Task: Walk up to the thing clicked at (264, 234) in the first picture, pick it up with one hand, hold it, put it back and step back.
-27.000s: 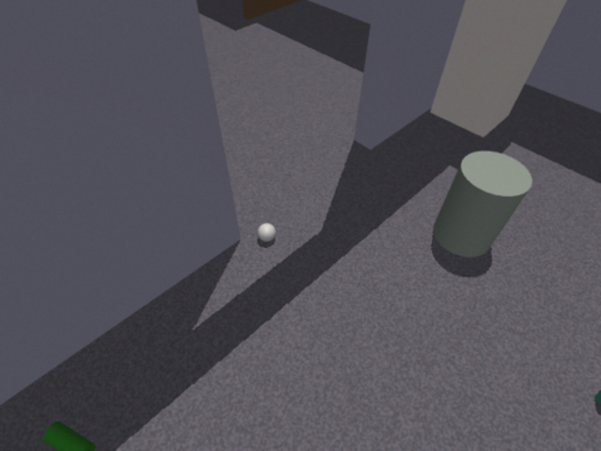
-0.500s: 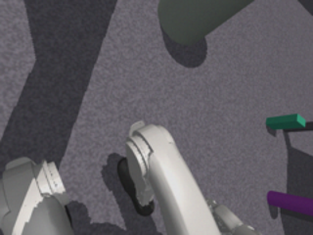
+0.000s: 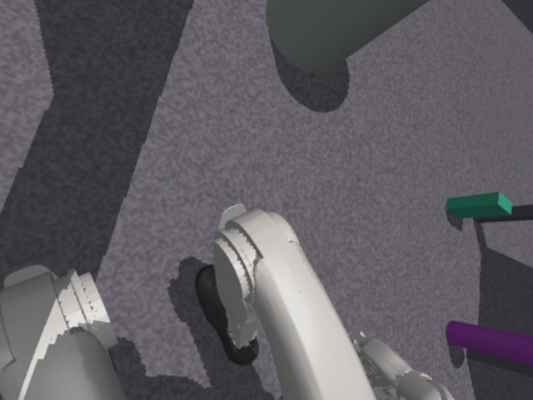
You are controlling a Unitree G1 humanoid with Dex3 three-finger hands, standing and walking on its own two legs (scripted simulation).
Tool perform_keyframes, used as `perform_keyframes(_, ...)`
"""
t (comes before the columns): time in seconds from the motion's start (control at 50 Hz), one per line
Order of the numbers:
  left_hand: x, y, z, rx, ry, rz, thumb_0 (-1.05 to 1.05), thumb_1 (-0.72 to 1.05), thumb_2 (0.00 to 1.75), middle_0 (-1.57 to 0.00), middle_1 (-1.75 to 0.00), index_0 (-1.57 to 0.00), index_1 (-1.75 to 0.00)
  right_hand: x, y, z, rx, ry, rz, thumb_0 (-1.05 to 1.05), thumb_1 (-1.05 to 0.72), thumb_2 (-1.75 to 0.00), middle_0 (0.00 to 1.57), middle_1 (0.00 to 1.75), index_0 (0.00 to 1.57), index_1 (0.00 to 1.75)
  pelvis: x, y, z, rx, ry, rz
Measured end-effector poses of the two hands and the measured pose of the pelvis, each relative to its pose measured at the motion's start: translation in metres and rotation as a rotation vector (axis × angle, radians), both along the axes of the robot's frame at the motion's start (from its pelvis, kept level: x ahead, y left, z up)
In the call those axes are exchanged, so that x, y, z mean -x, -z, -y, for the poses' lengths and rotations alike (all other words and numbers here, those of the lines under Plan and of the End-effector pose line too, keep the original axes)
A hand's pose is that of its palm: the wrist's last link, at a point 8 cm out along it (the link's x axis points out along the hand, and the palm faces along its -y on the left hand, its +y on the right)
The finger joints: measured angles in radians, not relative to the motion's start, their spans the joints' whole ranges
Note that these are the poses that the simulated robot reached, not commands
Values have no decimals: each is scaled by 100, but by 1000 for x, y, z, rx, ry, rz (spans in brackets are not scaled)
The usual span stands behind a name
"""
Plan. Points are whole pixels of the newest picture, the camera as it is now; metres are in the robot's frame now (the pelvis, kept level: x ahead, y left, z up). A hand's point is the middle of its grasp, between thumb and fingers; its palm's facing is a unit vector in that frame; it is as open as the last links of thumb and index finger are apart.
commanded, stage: rest palm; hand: left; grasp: from above
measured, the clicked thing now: out of the picture +0.46 +0.34 -0.27
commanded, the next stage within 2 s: close in 0.32 s
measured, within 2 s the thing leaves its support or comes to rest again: neither
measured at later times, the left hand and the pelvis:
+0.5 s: hand out of the picture +0.43 +0.34 -0.25, palm faces -0.45 -0.17 -0.87, open 13.8 cm; pelvis +0.00 +0.00 +0.00, yaw +0 degrees
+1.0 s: hand out of the picture +0.43 +0.34 -0.25, palm faces -0.44 -0.17 -0.88, open 12.8 cm; pelvis +0.00 +0.00 +0.00, yaw -1 degrees
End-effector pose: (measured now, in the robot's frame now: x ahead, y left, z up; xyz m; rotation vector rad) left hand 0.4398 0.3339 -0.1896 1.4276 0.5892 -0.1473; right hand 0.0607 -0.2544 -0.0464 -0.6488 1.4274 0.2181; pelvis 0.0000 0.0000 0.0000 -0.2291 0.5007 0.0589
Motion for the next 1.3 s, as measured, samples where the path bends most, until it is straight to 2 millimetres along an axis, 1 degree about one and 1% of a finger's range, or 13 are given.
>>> perform_keyframes(0.2, 0, 1, 2, -1, -13, -4, 0, -50, 95, -8, -106, -9, -105, 0, 0, -4, -15, -2, 1, 0, -92, -91, 20, 30, 20, 30, 0, -2, -1, 3, 2, -3)
perform_keyframes(0.4, 2, 3, -6, 3, -32, -15, 0, -49, 96, -9, -107, -9, -106, 0, -1, -4, -14, -8, -2, 0, -92, -91, 20, 30, 20, 30, 0, -2, 0, 3, 1, 1)
perform_keyframes(0.48, 2, 3, -6, 4, -17, -22, 0, -48, 96, -9, -107, -10, -107, 1, -1, -3, -8, -12, -13, 0, -91, -91, 20, 30, 20, 30, 0, -2, 0, 4, 2, 1)
perform_keyframes(0.62, 4, 7, -3, 13, 2, -22, 0, -43, 92, -10, -108, -13, -106, 0, -3, -3, 1, -25, -13, 0, -91, -90, 20, 30, 20, 30, 0, -2, -1, 8, 4, 9)
perform_keyframes(0.84, -2, 7, -2, -1, -5, 10, 0, -35, 85, -15, -106, -18, -102, -2, -7, -5, 10, -38, -9, 0, -91, -90, 20, 30, 20, 30, 0, -2, -2, 15, 7, 6)
perform_keyframes(1.08, 0, 7, -5, 3, -31, -19, 0, -27, 79, -20, -101, -24, -97, -1, -8, -6, 1, -33, -9, 0, -90, -90, 20, 30, 20, 30, 1, -5, -2, 16, 5, 6)
perform_keyframes(1.3, 1, 8, -4, 10, 3, -14, 0, -16, 73, -28, -96, -32, -92, 3, -9, -6, 5, -37, -18, 0, -90, -90, 20, 30, 20, 30, 2, -4, -3, 16, 6, 12)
